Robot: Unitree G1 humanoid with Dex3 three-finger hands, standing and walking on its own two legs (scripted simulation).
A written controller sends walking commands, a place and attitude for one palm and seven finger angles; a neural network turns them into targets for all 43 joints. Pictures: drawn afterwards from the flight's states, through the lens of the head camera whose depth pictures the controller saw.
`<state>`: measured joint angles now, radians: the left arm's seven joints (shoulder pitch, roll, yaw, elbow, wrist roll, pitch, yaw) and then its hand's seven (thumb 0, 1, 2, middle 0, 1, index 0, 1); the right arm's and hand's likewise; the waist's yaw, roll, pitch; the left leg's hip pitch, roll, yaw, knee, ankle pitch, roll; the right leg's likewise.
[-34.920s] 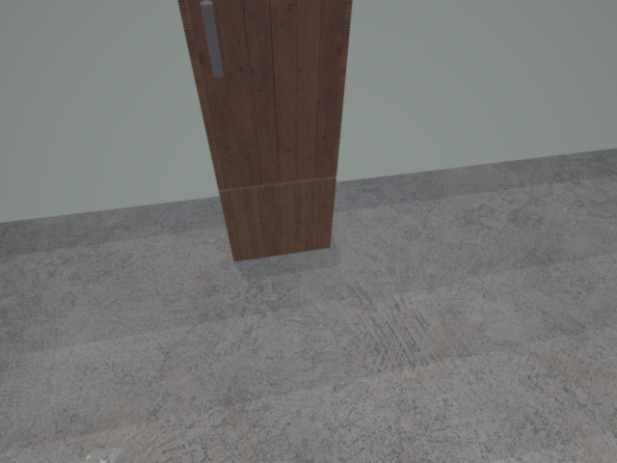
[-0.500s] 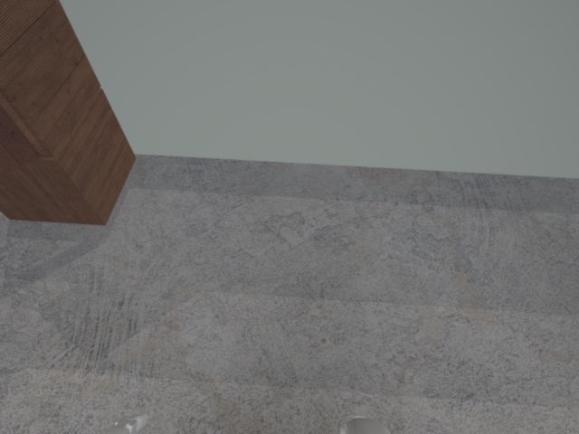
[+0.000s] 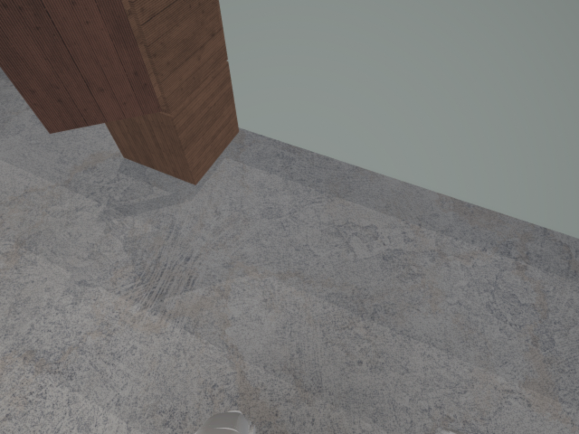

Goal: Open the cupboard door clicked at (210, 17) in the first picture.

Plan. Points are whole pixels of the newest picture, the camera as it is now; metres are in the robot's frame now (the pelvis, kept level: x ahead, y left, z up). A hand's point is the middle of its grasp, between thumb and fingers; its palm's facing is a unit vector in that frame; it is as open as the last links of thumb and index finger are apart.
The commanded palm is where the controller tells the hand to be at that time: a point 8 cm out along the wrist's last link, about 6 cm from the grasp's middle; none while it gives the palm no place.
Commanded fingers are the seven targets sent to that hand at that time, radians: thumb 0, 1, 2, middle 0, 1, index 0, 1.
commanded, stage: turn to face it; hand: left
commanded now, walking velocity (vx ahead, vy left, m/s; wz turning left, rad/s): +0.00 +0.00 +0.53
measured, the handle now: out of the picture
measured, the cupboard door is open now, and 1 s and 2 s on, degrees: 43 43 43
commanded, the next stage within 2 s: take the last steps up to it in 0.54 s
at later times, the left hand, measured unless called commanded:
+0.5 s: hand out of the picture +0.08 +0.18 -0.15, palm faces +0.23 -0.94 -0.26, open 7.3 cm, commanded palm none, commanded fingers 0.00 0.90 0.90 -0.20 -0.30 -0.20 -0.30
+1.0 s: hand out of the picture -0.02 +0.21 -0.18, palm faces +0.44 -0.88 -0.19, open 7.3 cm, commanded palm none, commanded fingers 0.00 0.90 0.90 -0.20 -0.30 -0.20 -0.30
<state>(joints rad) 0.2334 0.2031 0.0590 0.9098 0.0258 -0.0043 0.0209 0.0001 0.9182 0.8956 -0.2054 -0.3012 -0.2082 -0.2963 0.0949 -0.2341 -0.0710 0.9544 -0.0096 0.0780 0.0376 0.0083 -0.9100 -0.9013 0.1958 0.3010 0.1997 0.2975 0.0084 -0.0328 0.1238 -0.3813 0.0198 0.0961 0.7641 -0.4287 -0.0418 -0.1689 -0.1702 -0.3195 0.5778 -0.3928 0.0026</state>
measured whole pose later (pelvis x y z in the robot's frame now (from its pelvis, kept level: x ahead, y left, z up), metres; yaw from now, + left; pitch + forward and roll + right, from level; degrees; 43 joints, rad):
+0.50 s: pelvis +0.03 -0.02 +0.00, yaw +12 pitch +0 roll +2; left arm 0.20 0.15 0.04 0.91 0.02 -0.01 0.02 0.00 0.91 0.90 -0.20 -0.30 -0.20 -0.30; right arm 0.17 -0.21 -0.07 0.97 -0.01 0.07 0.01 0.01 -0.91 -0.90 0.20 0.30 0.20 0.30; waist 0.00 0.05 0.08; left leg -0.42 -0.04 -0.04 0.96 -0.49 -0.02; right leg -0.27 -0.06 -0.11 0.61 -0.34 -0.03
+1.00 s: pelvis +0.06 +0.04 +0.00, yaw +22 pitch +0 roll +0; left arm 0.29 0.20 0.07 1.07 0.03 0.03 -0.01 0.01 0.91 0.90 -0.20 -0.30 -0.20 -0.30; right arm 0.23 -0.17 -0.03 1.00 -0.02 -0.02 -0.01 0.00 -0.91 -0.90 0.20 0.30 0.20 0.30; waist 0.03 -0.04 0.05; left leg -0.17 -0.04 0.10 0.48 -0.32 0.07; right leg -0.44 -0.12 -0.08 1.10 -0.41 0.02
